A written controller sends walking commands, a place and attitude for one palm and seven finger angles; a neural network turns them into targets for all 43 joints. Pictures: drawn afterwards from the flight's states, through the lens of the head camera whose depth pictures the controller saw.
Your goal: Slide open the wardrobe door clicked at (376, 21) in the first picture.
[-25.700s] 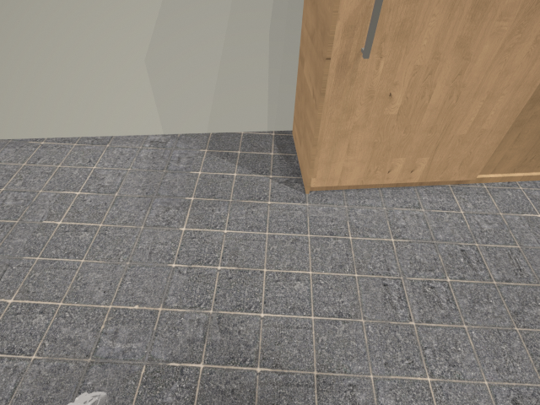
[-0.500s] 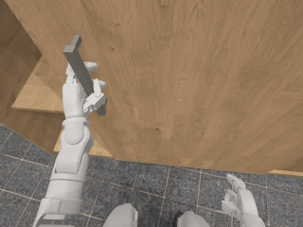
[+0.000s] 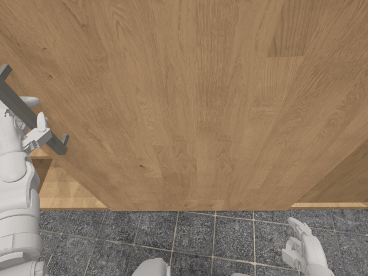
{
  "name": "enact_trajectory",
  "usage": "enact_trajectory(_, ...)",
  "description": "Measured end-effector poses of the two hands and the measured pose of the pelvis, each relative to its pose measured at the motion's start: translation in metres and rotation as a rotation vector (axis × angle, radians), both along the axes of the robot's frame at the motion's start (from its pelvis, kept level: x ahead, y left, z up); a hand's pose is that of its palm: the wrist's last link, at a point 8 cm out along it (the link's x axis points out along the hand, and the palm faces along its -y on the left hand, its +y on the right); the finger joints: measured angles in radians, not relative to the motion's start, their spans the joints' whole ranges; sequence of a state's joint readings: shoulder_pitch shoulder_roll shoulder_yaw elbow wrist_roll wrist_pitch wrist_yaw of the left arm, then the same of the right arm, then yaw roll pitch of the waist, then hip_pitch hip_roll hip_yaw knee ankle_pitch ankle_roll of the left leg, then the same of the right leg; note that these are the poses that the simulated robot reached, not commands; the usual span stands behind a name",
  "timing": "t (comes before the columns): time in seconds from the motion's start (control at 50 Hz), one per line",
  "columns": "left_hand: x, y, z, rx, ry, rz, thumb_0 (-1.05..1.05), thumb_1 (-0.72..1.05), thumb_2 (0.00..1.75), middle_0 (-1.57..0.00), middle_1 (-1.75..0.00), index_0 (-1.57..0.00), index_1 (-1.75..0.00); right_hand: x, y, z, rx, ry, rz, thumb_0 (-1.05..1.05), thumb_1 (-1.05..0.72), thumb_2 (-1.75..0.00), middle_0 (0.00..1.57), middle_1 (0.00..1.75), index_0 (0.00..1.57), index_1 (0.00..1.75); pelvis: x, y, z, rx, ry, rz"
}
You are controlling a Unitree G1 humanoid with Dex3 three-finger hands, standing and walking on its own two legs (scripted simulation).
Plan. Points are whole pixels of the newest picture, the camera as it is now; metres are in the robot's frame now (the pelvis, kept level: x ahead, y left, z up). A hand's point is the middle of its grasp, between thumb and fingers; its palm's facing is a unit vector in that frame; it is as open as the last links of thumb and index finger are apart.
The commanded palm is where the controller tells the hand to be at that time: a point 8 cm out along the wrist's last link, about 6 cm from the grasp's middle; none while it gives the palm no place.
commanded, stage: stop walking and hold the door there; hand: left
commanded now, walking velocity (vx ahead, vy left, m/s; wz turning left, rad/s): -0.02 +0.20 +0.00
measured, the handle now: (37, 116) +0.41 +0.35 +0.11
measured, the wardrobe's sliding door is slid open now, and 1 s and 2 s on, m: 0.44 0.44 0.44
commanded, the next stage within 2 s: none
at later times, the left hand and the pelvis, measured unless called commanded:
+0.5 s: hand (44, 128) +0.37 +0.31 +0.11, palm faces +0.54 -0.81 -0.24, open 5.8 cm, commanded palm +0.32 +0.33 +0.10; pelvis -0.01 -0.02 +0.01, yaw -4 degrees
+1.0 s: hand (43, 131) +0.37 +0.32 +0.10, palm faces +0.40 -0.87 -0.28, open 5.4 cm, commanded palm +0.32 +0.36 +0.10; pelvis -0.03 +0.03 +0.00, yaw -2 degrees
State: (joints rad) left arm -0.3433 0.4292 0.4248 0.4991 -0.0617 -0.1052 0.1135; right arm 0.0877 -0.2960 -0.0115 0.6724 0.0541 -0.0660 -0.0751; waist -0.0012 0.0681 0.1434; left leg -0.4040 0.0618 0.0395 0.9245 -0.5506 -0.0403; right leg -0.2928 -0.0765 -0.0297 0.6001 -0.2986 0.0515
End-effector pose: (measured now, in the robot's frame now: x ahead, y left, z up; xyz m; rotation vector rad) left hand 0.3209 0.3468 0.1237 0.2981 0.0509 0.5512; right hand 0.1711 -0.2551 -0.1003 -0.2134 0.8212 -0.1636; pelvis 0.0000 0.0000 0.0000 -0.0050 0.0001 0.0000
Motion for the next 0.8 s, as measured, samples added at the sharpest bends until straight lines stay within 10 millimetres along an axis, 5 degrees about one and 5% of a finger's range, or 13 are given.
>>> enact_trajectory(0.12, 0.001, 0.0, -0.001, -0.027, -0.025, -0.006, -0.07, 0.66, 0.84, -0.41, -1.33, -0.34, -1.4, -0.032, -0.03, 0.013, -0.103, 0.038, -0.072, 0.01, -0.91, -0.9, 0.2, 0.3, 0.2, 0.3, 0.001, 0.001, -0.001, -0.015, -0.021, -0.003)
enact_trajectory(0.24, 0.0, -0.003, 0.0, -0.061, -0.002, 0.013, -0.06, 0.7, 0.81, -0.35, -1.32, -0.32, -1.4, -0.064, -0.028, 0.026, -0.09, 0.038, -0.093, 0.01, -0.91, -0.9, 0.2, 0.3, 0.2, 0.3, -0.003, -0.004, 0.009, -0.015, -0.026, -0.045)
enact_trajectory(0.5, -0.001, -0.005, 0.003, -0.089, 0.036, 0.054, -0.06, 0.71, 0.8, -0.33, -1.25, -0.32, -1.4, -0.126, -0.036, 0.008, -0.06, 0.146, -0.167, 0.01, -0.91, -0.9, 0.21, 0.3, 0.2, 0.3, -0.014, -0.018, 0.011, -0.01, -0.003, -0.077)
enact_trajectory(0.8, -0.001, -0.002, 0.004, -0.08, 0.048, 0.027, -0.06, 0.69, 0.81, -0.35, -1.25, -0.36, -1.4, -0.131, -0.05, 0.013, -0.096, 0.138, -0.19, 0.01, -0.91, -0.9, 0.2, 0.3, 0.2, 0.3, -0.017, -0.013, 0.012, -0.013, 0.005, -0.077)
